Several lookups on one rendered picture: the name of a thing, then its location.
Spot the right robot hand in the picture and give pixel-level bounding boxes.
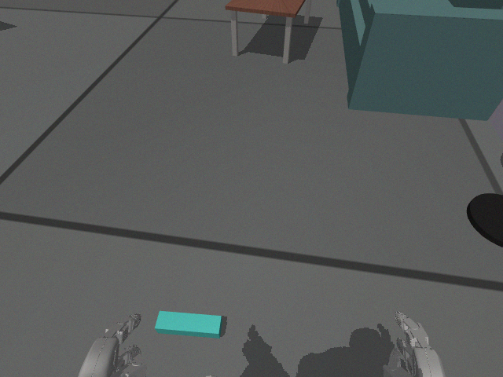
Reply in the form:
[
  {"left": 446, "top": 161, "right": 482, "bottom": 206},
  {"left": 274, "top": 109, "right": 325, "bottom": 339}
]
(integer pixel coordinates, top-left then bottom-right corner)
[{"left": 383, "top": 311, "right": 446, "bottom": 377}]

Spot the coffee table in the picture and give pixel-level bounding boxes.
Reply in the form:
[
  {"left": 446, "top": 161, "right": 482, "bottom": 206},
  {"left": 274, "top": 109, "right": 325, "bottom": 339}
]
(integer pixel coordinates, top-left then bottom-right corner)
[{"left": 226, "top": 0, "right": 311, "bottom": 64}]

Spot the carton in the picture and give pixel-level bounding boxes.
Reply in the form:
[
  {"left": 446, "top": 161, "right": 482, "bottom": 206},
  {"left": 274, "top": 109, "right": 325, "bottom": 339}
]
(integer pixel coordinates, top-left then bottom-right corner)
[{"left": 155, "top": 311, "right": 222, "bottom": 339}]

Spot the sofa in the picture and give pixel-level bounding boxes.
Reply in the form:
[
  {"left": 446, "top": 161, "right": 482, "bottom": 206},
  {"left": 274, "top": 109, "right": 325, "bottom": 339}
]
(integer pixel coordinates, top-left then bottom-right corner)
[{"left": 336, "top": 0, "right": 503, "bottom": 121}]

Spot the left robot hand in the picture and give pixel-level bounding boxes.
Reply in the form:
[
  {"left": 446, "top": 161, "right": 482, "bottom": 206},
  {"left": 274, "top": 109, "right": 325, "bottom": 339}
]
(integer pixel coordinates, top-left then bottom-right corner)
[{"left": 78, "top": 313, "right": 147, "bottom": 377}]

